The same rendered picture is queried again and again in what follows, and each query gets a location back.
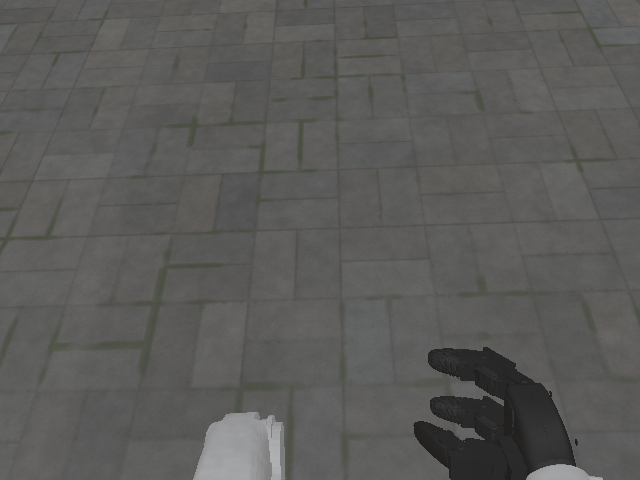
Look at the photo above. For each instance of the robot left thigh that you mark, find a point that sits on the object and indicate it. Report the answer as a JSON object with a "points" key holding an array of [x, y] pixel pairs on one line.
{"points": [[243, 447]]}

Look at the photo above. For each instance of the robot right hand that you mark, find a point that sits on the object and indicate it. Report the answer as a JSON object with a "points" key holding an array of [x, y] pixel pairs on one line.
{"points": [[524, 435]]}

